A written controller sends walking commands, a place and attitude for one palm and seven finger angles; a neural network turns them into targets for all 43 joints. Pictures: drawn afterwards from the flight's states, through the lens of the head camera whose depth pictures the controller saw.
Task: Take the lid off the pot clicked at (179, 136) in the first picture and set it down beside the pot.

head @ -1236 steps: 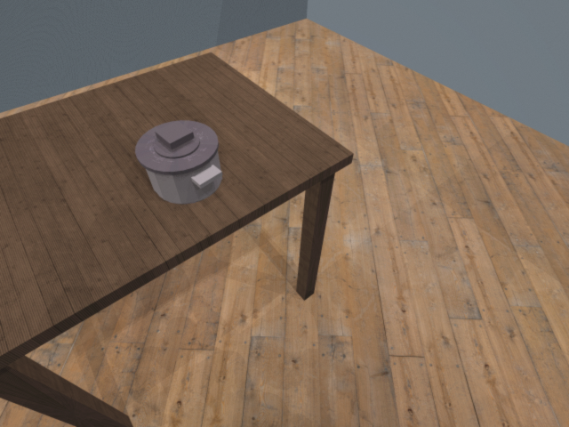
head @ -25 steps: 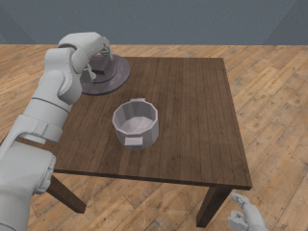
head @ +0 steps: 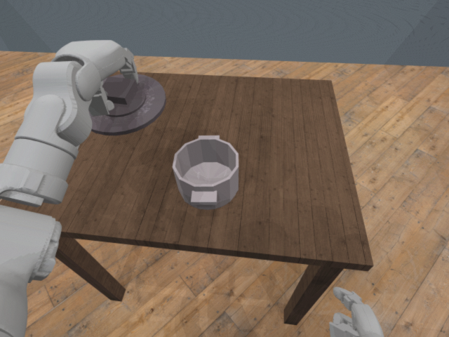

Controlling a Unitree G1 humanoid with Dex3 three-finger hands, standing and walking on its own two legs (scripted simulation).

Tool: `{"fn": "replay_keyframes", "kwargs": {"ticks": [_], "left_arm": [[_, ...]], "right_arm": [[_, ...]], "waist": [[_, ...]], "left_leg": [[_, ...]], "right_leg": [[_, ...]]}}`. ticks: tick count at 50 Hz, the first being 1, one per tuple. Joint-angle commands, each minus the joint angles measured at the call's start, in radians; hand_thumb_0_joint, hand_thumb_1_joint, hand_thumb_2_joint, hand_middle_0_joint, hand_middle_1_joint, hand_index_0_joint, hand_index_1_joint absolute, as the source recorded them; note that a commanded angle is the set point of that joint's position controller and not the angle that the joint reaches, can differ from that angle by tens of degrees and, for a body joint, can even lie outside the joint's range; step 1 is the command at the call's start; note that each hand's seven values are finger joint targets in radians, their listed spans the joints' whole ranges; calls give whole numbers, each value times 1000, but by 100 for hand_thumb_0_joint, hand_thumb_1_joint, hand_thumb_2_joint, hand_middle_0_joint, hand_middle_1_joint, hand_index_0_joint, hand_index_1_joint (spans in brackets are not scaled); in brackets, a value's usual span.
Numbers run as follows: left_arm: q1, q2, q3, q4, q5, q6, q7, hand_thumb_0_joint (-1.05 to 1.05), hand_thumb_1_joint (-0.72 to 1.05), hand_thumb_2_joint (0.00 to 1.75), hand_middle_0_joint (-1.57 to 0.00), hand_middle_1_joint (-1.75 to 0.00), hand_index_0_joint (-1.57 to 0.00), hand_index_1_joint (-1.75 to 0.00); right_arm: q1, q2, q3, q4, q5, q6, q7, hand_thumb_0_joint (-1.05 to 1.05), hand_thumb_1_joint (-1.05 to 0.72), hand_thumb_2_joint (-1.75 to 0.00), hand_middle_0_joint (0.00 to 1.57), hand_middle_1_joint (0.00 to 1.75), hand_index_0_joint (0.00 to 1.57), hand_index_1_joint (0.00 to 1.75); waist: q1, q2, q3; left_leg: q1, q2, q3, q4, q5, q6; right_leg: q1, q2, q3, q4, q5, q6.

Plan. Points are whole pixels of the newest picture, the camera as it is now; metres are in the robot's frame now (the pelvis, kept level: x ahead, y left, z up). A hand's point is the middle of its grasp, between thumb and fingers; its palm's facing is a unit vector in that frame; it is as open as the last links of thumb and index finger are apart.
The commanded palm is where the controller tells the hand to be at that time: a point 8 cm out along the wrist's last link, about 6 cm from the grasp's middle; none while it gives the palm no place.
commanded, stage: move the lid sideways beside the pot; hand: left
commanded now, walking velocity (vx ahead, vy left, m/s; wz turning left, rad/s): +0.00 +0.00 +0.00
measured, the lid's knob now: (117, 90) +0.47 +0.21 +0.21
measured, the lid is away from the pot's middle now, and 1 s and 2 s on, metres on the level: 0.14 0.24 0.23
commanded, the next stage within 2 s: lower the lid onto the table in 0.94 s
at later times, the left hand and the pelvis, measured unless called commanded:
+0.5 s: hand (70, 92) +0.44 +0.27 +0.22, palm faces -0.22 +0.00 -0.98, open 8.7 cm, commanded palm +0.43 +0.27 +0.30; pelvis +0.00 +0.01 +0.00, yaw +0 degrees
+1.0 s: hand (51, 91) +0.45 +0.31 +0.22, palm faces -0.23 +0.01 -0.97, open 8.6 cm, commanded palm +0.44 +0.30 +0.30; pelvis +0.01 +0.01 +0.00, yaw +1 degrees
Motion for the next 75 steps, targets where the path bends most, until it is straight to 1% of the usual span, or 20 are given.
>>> {"fn": "replay_keyframes", "kwargs": {"ticks": [1, 8, 10, 13, 15, 18, 21, 25, 28, 35, 39, 44, 46, 49, 53, 57, 62, 67, 69, 75], "left_arm": [[-602, 271, 166, -173, 34, -29, 57, 0, 44, 122, -91, -94, -81, -81], [-545, 311, 182, -55, 39, -46, 45, 0, 44, 122, -91, -94, -81, -81], [-575, 366, 218, -119, 38, -66, 51, 0, 44, 122, -91, -94, -81, -81], [-611, 341, 193, -125, 37, -84, 45, 0, 44, 122, -91, -94, -81, -81], [-581, 388, 230, -107, 35, -98, 48, 0, 44, 122, -91, -94, -81, -81], [-589, 380, 211, -33, 37, -103, 36, 0, 44, 122, -91, -94, -81, -81], [-612, 358, 189, -63, 41, -119, 42, 0, 44, 122, -91, -94, -81, -81], [-616, 434, 248, -114, 41, -148, 50, 0, 44, 122, -91, -94, -81, -81], [-566, 435, 250, 13, 35, -138, 33, 0, 44, 122, -91, -94, -81, -81], [-582, 491, 292, -76, 48, -165, 40, 0, 44, 122, -91, -94, -81, -81], [-502, 537, 327, 55, 36, -164, 34, 0, 44, 122, -91, -94, -81, -81], [-595, 426, 216, -63, 30, -176, 30, 0, 44, 122, -91, -94, -81, -81], [-599, 426, 227, -121, 41, -181, 33, 0, 44, 122, -91, -94, -81, -81], [-563, 510, 297, -91, 25, -184, 39, 0, 44, 122, -91, -94, -81, -81], [-564, 474, 271, 17, 28, -164, 25, 0, 44, 122, -91, -94, -81, -81], [-541, 487, 294, -75, 39, -160, 33, 0, 44, 122, -91, -94, -81, -81], [-472, 458, 271, 9, 33, -160, 28, 0, 44, 122, -91, -94, -81, -81], [-512, 533, 327, -50, 42, -182, 43, 0, 44, 122, -91, -94, -81, -81], [-501, 553, 338, -24, 28, -195, 49, 0, 44, 122, -91, -94, -81, -81], [-486, 464, 272, -40, 17, -217, 47, 0, 44, 122, -91, -94, -81, -81]], "right_arm": [[-88, -123, -50, -140, -2, -54, -13, 0, -90, -90, 20, 30, 20, 30], [-61, -140, -53, -128, 7, -33, -15, 0, -90, -90, 20, 30, 20, 30], [-53, -145, -58, -137, 5, -32, -13, 0, -90, -90, 20, 30, 20, 30], [-55, -139, -60, -137, 8, -35, -20, 0, -90, -90, 20, 30, 20, 30], [-33, -146, -65, -133, 4, -35, -20, 0, -90, -90, 20, 30, 20, 30], [-24, -151, -62, -119, 12, -24, -25, 0, -90, -90, 20, 30, 20, 30], [-15, -149, -67, -119, 9, -29, -26, 0, -90, -90, 20, 30, 20, 30], [1, -156, -71, -119, 4, -32, -24, 0, -90, -90, 20, 30, 20, 30], [6, -164, -67, -100, 11, -16, -29, 0, -90, -90, 20, 30, 20, 30], [19, -167, -76, -110, 1, -11, -20, 0, -90, -90, 20, 30, 20, 30], [34, -187, -78, -98, 7, 7, -22, 0, -90, -90, 20, 30, 20, 30], [14, -170, -80, -112, 11, 6, -23, 0, -90, -90, 20, 30, 20, 30], [20, -158, -81, -112, 8, -4, -24, 0, -90, -90, 20, 30, 20, 30], [38, -182, -80, -92, 4, -1, -26, 0, -90, -90, 20, 30, 20, 30], [27, -171, -71, -83, 12, 6, -29, 0, -90, -90, 20, 30, 20, 30], [20, -169, -80, -107, 6, 1, -15, 0, -90, -90, 20, 30, 20, 30], [12, -169, -73, -113, 12, 19, -13, 0, -90, -90, 20, 30, 20, 30], [20, -171, -78, -119, 7, 16, -23, 0, -90, -90, 20, 30, 20, 30], [29, -182, -79, -111, 4, 17, -26, 0, -90, -90, 20, 30, 20, 30], [33, -168, -81, -102, 8, 13, -27, 0, -90, -90, 20, 30, 20, 30]], "waist": [[-13, 9, -427], [-16, -40, -345], [-11, -25, -410], [-23, 13, -400], [-21, 11, -420], [-27, -3, -355], [-33, 47, -389], [-31, 76, -460], [-31, -1, -368], [-26, 51, -475], [-28, -1, -397], [-46, 73, -431], [-41, 111, -472], [-41, 93, -469], [-33, 24, -406], [-25, 57, -484], [-26, -6, -403], [-27, 27, -473], [-35, 44, -446], [-40, 82, -416]], "left_leg": [[323, 11, -58, -31, 145, 17], [254, 13, -47, -46, 67, 18], [271, 12, -47, -49, 106, 19], [300, 13, -50, -42, 105, 22], [303, 13, -50, -39, 130, 24], [266, 14, -48, -46, 87, 23], [314, 16, -56, -38, 109, 22], [344, 13, -61, -28, 196, 22], [279, 16, -51, -38, 138, 25], [352, 19, -63, -11, 315, 25], [285, 19, -49, -11, 254, 25], [359, 25, -54, -2, 285, 28], [417, 29, -71, 9, 339, 28], [397, 22, -69, 11, 347, 27], [313, 19, -57, -16, 236, 26], [377, 23, -72, 4, 357, 23], [288, 21, -52, -10, 255, 21], [329, 18, -51, -3, 261, 29], [310, 16, -52, -5, 228, 29], [332, 23, -58, -14, 221, 27]], "right_leg": [[-36, 55, -27, -54, 158, -79], [-49, 56, -29, -75, 114, -74], [-6, 56, -22, -70, 146, -74], [-40, 57, -27, -75, 137, -75], [-25, 62, -23, -78, 150, -75], [-50, 60, -34, -86, 129, -74], [-72, 64, -36, -86, 121, -77], [-33, 65, -28, -79, 182, -80], [-49, 63, -39, -93, 164, -74], [-29, 66, -32, -79, 249, -75], [-32, 59, -37, -90, 239, -75], [-86, 63, -39, -96, 207, -73], [-113, 73, -43, -93, 196, -72], [-79, 66, -37, -100, 232, -76], [-62, 67, -49, -93, 211, -71], [-56, 69, -38, -81, 244, -74], [-54, 67, -45, -81, 220, -70], [-35, 69, -36, -80, 224, -71], [-38, 63, -34, -92, 213, -75], [-83, 73, -43, -98, 170, -72]]}}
